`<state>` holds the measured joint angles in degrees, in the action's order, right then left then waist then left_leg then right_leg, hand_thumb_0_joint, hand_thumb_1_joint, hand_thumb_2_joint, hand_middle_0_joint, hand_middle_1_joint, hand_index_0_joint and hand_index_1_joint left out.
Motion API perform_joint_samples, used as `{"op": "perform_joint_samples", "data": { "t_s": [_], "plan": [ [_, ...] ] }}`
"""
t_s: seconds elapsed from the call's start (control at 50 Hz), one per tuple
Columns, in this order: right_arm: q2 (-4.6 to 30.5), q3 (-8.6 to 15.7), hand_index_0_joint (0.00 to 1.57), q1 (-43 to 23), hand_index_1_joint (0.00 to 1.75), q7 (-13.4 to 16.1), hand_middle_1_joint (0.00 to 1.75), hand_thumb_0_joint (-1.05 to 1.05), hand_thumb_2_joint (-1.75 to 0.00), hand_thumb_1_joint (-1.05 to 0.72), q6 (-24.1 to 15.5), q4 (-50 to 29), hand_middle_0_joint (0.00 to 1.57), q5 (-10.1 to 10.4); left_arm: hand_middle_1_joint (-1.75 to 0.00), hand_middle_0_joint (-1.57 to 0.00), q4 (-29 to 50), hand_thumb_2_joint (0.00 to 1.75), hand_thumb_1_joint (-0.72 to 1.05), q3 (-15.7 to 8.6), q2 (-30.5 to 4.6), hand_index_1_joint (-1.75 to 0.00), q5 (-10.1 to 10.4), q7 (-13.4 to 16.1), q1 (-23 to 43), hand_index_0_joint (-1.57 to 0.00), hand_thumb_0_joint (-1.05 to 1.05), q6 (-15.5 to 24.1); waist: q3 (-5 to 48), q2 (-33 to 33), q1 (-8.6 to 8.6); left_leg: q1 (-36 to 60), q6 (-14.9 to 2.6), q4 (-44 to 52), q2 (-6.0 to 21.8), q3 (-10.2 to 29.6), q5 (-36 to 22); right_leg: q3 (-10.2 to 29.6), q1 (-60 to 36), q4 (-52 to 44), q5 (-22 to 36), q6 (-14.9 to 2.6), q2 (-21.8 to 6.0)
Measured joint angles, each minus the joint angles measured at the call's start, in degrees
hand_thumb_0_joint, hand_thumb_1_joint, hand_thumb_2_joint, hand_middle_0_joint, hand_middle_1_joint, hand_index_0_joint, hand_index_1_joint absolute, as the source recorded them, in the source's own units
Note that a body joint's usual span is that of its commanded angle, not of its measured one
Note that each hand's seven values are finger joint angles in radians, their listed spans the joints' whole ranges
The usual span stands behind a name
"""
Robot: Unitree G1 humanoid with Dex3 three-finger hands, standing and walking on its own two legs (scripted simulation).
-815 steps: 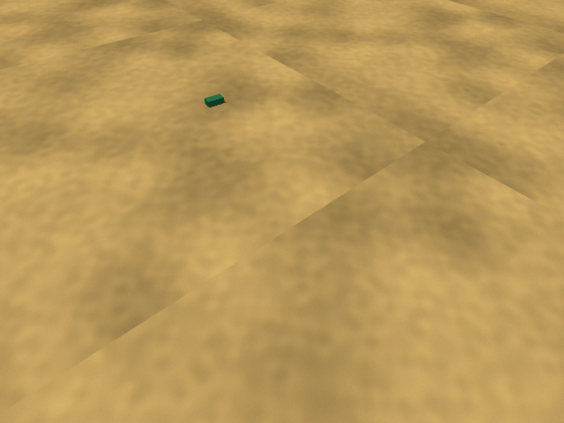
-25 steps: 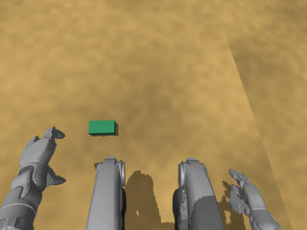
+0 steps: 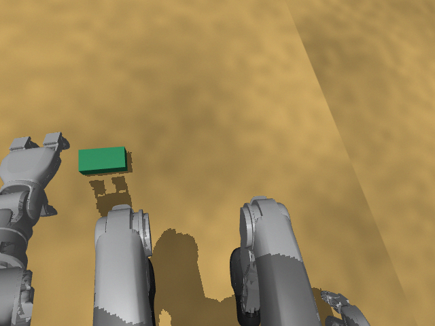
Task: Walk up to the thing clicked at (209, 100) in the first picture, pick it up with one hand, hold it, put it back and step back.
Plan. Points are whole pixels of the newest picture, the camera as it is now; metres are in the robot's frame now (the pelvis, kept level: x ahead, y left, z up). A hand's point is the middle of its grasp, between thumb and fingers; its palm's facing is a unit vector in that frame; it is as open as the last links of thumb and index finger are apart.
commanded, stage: rise first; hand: left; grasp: from above
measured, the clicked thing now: (103, 160) +0.50 +0.26 -0.35
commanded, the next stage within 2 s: none
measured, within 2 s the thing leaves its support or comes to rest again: neither
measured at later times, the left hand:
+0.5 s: hand (62, 175) +0.42 +0.30 -0.20, palm faces -0.45 -0.06 -0.89, open 14.0 cm
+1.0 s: hand (72, 171) +0.43 +0.29 -0.23, palm faces -0.46 -0.07 -0.89, open 14.0 cm
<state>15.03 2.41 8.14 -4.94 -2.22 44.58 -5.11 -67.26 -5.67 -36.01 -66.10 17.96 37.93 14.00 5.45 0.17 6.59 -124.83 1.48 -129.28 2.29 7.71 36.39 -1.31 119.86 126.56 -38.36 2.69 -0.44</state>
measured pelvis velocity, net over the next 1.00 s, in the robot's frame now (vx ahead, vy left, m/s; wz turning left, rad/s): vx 0.01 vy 0.00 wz -0.03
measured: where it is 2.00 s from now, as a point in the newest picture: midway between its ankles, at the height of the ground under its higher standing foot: (196, 307)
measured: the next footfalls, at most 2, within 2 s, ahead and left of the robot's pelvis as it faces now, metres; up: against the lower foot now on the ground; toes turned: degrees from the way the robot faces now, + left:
none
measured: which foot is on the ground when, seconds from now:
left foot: down 0.00-1.00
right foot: down 0.00-1.00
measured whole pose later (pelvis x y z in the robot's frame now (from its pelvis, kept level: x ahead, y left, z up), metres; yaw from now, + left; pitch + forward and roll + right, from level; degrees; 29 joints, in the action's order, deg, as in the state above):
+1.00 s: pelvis +0.01 +0.00 -0.05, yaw -2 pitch +32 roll -7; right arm 15.1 -1.2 6.0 -7.6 -2.8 45.8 -10.2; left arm -82.2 -7.1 -39.8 -73.2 26.2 47.9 15.2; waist 2.6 1.6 10.4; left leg -133.3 2.6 -139.6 1.7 10.2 38.6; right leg -1.9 128.3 136.3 -40.1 3.1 0.7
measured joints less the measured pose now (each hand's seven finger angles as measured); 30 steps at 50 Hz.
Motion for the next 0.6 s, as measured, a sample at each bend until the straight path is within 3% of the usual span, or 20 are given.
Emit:
{"op": "perform_joint_samples", "data": {
  "t_s": [0.3,0.6],
  "plan": [
    [-0.41,-1.31,0.20,-2.21,0.30,-1.24,0.30,0.00,-0.90,-0.90,-0.31,0.40,0.20,-2.41,-0.96,-0.09,-7.77,1.02,-0.53,0.60,-1.95,-0.97,-6.82,4.09,5.94,-0.09,0.00,1.65,-0.83,0.81,1.51,-4.73,-0.06,-5.07,-0.43,0.75,0.44,0.05,4.27,4.71,-0.56,0.41,0.37],
    [-0.98,-2.27,0.20,-2.63,0.30,-1.98,0.30,0.00,-0.90,-0.91,-0.83,0.80,0.20,-3.64,-0.96,-0.11,-11.72,0.97,-0.49,-0.23,-2.04,-0.96,-6.54,6.61,8.65,-0.11,0.00,-0.11,-1.66,1.00,2.49,-7.31,0.42,-7.91,-0.55,1.26,1.39,0.08,7.06,7.63,-1.40,0.53,0.70]
  ]
}}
